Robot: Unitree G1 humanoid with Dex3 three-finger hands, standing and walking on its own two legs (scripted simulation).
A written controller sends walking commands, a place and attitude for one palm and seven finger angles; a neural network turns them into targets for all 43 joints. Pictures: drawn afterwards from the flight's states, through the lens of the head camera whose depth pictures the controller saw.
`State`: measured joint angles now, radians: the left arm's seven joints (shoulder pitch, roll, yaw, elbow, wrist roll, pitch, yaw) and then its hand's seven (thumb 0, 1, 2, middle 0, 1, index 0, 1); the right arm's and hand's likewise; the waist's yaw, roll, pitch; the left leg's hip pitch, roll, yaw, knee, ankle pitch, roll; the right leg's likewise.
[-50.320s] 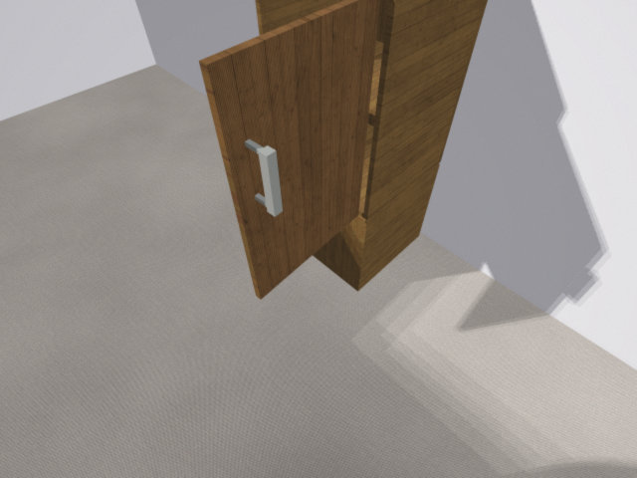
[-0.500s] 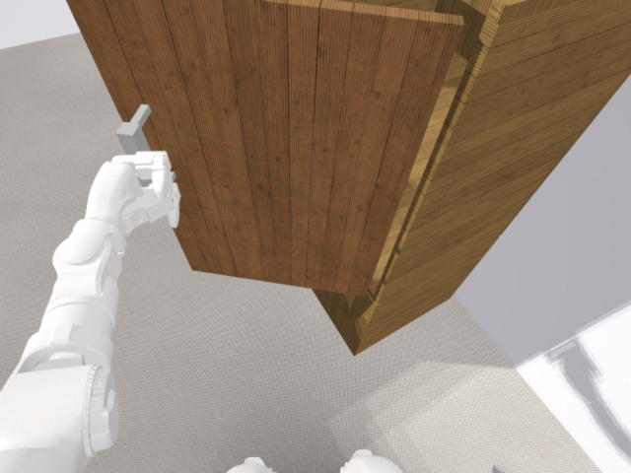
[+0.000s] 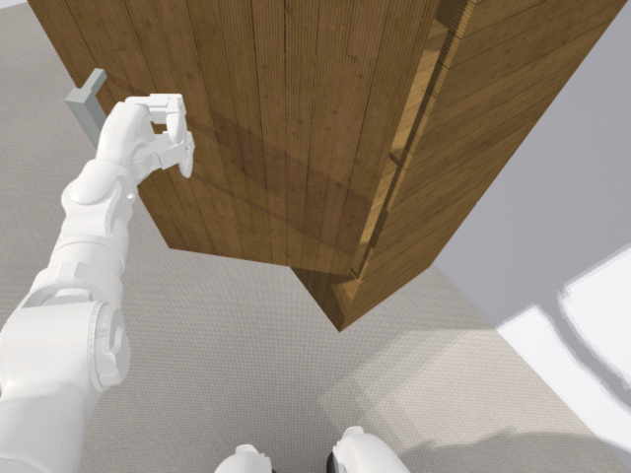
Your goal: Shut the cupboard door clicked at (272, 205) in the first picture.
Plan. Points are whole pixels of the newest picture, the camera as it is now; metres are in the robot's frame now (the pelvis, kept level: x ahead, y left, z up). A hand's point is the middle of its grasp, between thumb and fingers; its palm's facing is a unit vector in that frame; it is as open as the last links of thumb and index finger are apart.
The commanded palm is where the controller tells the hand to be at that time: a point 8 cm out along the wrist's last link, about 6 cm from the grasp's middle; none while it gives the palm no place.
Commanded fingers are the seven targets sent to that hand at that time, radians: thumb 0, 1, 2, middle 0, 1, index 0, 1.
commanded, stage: push the door shut along its arc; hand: left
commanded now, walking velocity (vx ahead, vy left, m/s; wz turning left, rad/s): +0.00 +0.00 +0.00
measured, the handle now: (112, 129) +0.54 +0.20 +0.09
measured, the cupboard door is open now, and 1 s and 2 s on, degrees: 46 29 29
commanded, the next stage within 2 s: pull the fist back off the door in 0.62 s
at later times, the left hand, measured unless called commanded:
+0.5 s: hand (193, 129) +0.52 +0.10 +0.10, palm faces -0.38 -0.92 -0.01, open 3.1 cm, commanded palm +0.55 +0.13 +0.09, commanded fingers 0.00 0.90 0.90 -1.30 -1.50 -1.30 -1.50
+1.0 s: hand (223, 117) +0.57 +0.07 +0.08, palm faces +0.08 -1.00 -0.04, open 3.1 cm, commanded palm +0.53 +0.11 +0.09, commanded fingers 0.00 0.90 0.90 -1.30 -1.50 -1.30 -1.50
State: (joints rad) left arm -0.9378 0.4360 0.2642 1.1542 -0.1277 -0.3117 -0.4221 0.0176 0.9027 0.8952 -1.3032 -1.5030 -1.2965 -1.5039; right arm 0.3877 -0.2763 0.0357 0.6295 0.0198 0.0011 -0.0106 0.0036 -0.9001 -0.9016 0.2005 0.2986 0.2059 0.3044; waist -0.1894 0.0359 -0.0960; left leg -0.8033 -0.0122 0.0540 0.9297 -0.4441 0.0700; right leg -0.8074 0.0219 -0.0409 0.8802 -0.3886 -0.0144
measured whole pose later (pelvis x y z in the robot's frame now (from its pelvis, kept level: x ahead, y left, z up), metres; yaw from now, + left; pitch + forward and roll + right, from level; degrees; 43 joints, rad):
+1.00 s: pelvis +0.00 -0.01 -0.02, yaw -1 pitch +26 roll -3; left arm -1.12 0.37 0.35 1.19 0.05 -0.31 0.12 0.01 0.90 0.91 -1.30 -1.50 -1.29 -1.50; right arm 0.48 -0.23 0.03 0.63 -0.08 -0.01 0.11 0.00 -0.90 -0.90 0.20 0.30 0.21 0.30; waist -0.24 0.07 -0.13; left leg -1.01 0.02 0.04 1.05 -0.49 0.05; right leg -1.01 0.05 -0.06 0.98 -0.42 -0.04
